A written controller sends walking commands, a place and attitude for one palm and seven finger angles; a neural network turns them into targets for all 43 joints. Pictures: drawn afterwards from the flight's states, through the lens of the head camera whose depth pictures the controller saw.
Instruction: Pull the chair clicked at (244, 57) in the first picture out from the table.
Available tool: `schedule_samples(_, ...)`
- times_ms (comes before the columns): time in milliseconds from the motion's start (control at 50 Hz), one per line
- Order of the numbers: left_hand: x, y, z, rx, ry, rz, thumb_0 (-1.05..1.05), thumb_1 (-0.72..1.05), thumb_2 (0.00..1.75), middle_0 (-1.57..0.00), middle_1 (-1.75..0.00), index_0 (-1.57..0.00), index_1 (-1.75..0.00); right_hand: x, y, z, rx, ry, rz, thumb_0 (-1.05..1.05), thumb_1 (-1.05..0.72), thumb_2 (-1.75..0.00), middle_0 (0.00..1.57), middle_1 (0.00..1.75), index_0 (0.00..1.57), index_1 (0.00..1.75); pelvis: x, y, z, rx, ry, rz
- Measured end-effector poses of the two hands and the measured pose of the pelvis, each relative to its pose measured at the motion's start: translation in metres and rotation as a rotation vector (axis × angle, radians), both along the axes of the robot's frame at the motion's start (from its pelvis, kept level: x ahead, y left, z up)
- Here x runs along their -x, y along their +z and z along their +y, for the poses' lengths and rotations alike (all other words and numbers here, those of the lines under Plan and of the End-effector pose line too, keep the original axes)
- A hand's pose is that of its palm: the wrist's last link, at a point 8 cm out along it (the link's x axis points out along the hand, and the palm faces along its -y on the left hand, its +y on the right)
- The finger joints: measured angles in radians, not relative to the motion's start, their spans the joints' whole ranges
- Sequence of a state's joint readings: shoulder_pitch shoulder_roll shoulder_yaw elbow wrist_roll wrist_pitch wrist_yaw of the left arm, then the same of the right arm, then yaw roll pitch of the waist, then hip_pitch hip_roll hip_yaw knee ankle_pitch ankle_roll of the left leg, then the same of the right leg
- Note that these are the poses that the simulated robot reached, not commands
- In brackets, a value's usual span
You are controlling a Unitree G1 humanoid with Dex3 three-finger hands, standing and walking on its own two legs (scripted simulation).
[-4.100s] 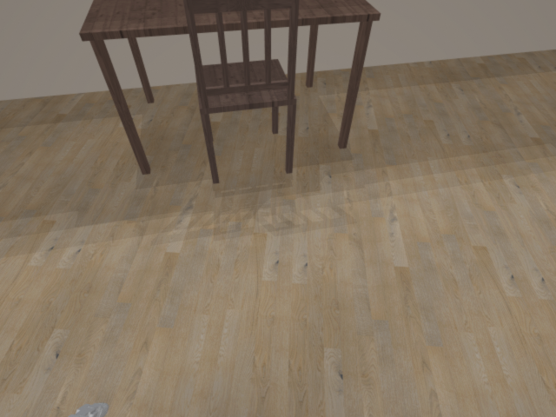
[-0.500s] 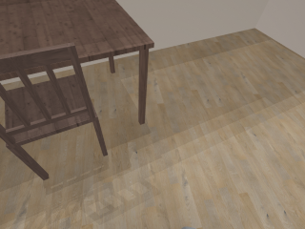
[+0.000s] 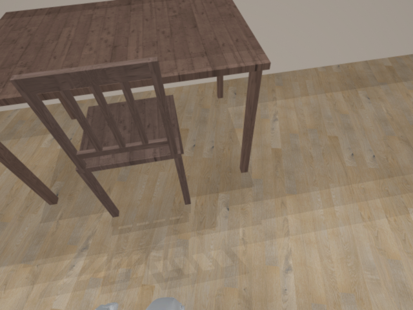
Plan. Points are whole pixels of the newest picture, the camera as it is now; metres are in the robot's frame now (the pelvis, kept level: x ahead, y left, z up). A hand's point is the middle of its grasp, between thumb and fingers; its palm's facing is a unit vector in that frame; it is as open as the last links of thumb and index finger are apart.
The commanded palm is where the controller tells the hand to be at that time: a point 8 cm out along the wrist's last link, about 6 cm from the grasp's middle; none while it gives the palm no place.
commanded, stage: turn to face it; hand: left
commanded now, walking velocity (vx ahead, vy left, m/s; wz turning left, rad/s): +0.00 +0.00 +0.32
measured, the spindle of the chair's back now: (109, 119) +0.69 +0.37 -0.10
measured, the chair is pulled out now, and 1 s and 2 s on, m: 0.00 0.00 0.00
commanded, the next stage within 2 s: take the last steps up to it in 0.22 s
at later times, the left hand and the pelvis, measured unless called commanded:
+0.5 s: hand out of the picture +0.02 +0.22 -0.17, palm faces +0.19 -0.94 -0.26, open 7.4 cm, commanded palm none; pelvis +0.02 +0.01 -0.01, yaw +9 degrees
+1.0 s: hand out of the picture +0.02 +0.21 -0.19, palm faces +0.28 -0.95 -0.15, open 7.4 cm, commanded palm none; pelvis +0.14 +0.08 -0.02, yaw +11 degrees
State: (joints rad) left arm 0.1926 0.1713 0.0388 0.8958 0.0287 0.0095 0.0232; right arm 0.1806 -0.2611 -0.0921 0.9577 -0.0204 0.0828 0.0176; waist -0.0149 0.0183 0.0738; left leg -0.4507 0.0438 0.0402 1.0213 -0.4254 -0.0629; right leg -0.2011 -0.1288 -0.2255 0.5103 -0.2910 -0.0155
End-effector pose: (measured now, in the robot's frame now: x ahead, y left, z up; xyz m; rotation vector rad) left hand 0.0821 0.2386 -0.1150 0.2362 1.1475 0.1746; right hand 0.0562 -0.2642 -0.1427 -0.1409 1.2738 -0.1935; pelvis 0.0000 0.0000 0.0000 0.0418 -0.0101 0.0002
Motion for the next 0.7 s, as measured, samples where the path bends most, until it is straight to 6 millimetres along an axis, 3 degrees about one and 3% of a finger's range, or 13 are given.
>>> schedule_samples(80, 0.040, -0.011, 0.015, 0.010, 0.076, 0.084, 0.00, 0.90, 0.90, -0.20, -0.30, -0.20, -0.30, -0.040, 0.005, 0.010, 0.022, 0.088, -0.035, 0.01, -0.91, -0.90, 0.20, 0.30, 0.19, 0.30, -0.002, -0.003, 0.007, 0.006, 0.036, 0.008)
schedule_samples(160, 0.082, -0.031, 0.038, 0.028, 0.160, 0.176, 0.00, 0.90, 0.90, -0.21, -0.30, -0.20, -0.30, -0.079, 0.009, 0.034, 0.051, 0.179, -0.105, 0.01, -0.91, -0.90, 0.20, 0.30, 0.19, 0.30, -0.005, -0.013, 0.023, 0.035, 0.070, 0.015)
schedule_samples(240, 0.108, -0.041, 0.055, 0.028, 0.220, 0.253, 0.01, 0.90, 0.90, -0.20, -0.30, -0.20, -0.30, -0.098, 0.016, 0.056, 0.062, 0.240, -0.150, 0.01, -0.91, -0.90, 0.20, 0.30, 0.19, 0.30, -0.005, -0.015, 0.030, 0.034, 0.092, 0.008)
schedule_samples(320, 0.109, -0.032, 0.058, 0.033, 0.248, 0.245, 0.01, 0.91, 0.90, -0.20, -0.30, -0.19, -0.30, -0.098, 0.019, 0.070, 0.046, 0.263, -0.134, 0.00, -0.91, -0.90, 0.20, 0.30, 0.20, 0.30, -0.006, -0.007, 0.031, 0.042, 0.115, 0.002)
schedule_samples(400, 0.097, -0.024, 0.051, 0.031, 0.249, 0.200, 0.01, 0.91, 0.90, -0.20, -0.30, -0.19, -0.30, -0.091, 0.013, 0.075, 0.008, 0.267, -0.110, 0.00, -0.91, -0.90, 0.20, 0.30, 0.20, 0.30, -0.009, -0.003, 0.027, 0.039, 0.132, -0.001)
schedule_samples(540, 0.068, -0.022, 0.021, 0.021, 0.224, 0.092, 0.01, 0.91, 0.90, -0.20, -0.30, -0.19, -0.30, -0.070, -0.020, 0.058, -0.060, 0.236, -0.033, 0.01, -0.91, -0.90, 0.20, 0.30, 0.20, 0.30, -0.025, -0.015, 0.009, 0.026, 0.170, -0.011)
schedule_samples(700, 0.089, -0.012, -0.016, 0.091, 0.298, 0.182, 0.00, 0.90, 0.90, -0.20, -0.30, -0.20, -0.30, -0.075, -0.008, 0.051, -0.064, 0.233, 0.055, 0.01, -0.91, -0.90, 0.20, 0.30, 0.20, 0.30, -0.058, 0.002, 0.013, 0.025, 0.206, -0.007)
